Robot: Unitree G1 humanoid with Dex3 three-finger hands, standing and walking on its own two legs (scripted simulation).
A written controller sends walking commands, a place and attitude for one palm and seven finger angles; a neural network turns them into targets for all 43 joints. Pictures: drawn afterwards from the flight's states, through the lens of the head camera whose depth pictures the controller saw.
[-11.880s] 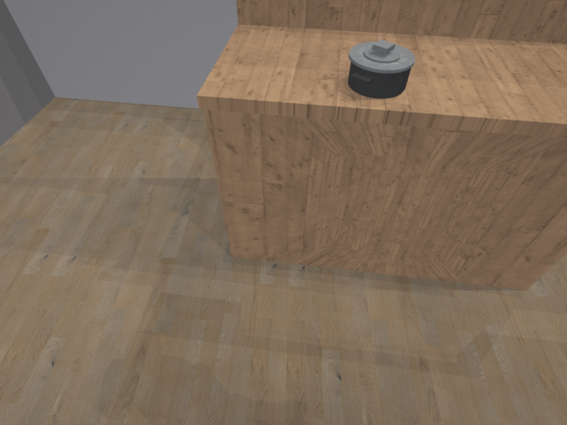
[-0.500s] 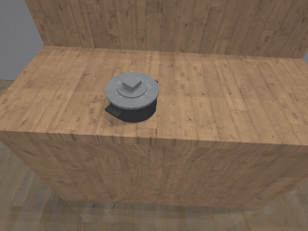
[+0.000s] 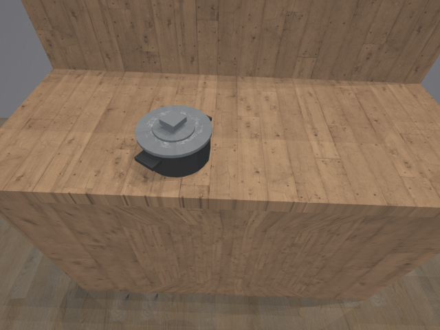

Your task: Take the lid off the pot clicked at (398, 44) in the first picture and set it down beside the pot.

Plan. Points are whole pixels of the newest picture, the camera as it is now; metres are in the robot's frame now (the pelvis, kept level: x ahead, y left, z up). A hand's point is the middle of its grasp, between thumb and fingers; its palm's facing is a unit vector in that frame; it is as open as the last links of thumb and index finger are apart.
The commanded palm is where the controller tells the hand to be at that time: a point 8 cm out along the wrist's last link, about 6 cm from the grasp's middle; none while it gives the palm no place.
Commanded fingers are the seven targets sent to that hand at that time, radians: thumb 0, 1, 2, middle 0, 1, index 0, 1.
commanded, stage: look again from close up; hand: left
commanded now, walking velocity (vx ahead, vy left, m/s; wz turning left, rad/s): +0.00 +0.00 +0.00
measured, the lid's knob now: (173, 120) +0.50 +0.13 +0.11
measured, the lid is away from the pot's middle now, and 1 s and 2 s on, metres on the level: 0.00 0.00 0.00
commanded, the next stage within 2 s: lift the closed hand beside the body in 0.98 s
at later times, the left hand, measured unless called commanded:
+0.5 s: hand out of the picture +0.03 +0.22 -0.18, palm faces +0.03 -0.98 -0.22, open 7.3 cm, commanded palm none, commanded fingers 0.00 0.90 0.90 -0.20 -0.30 -0.20 -0.30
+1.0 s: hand out of the picture +0.01 +0.21 -0.18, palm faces +0.03 -0.98 -0.18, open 7.3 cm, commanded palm none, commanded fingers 0.00 0.90 0.90 -0.20 -0.30 -0.20 -0.30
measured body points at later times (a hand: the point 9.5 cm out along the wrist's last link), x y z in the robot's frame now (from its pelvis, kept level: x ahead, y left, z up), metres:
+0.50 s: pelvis +0.00 +0.04 -0.01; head +0.01 +0.04 +0.44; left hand +0.03 +0.27 -0.16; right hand +0.01 -0.18 -0.17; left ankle -0.02 +0.12 -0.74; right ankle -0.02 -0.07 -0.74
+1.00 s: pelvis +0.01 +0.04 -0.01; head +0.03 +0.05 +0.44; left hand +0.01 +0.27 -0.17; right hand +0.04 -0.19 -0.16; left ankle -0.02 +0.12 -0.74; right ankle -0.02 -0.07 -0.74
